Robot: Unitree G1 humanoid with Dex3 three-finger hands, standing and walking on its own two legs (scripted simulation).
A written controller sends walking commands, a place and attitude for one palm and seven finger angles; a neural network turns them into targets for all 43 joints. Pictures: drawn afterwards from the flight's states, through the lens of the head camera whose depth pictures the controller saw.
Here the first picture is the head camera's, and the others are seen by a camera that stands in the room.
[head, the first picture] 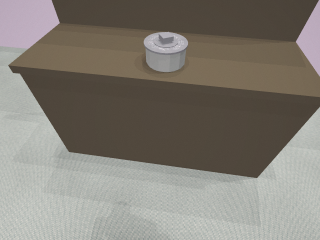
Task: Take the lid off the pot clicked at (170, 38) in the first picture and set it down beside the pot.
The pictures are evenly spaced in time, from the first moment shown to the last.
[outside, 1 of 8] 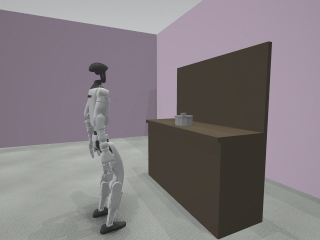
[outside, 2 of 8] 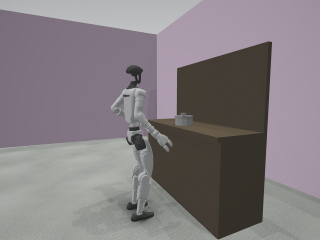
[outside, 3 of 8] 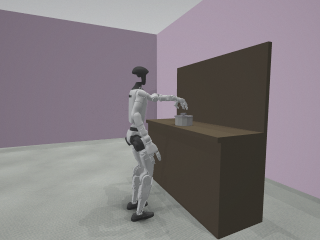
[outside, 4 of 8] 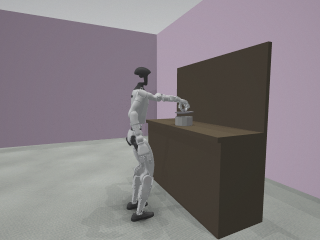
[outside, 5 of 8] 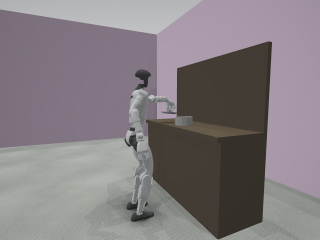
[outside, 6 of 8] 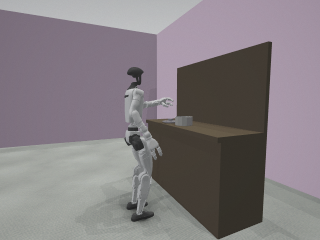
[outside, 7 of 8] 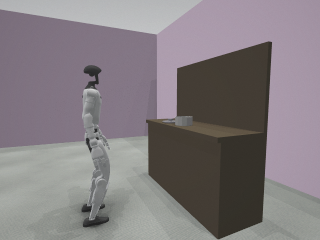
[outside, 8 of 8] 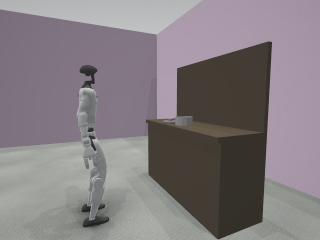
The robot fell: no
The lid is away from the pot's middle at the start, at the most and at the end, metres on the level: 0.00 0.27 0.25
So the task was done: yes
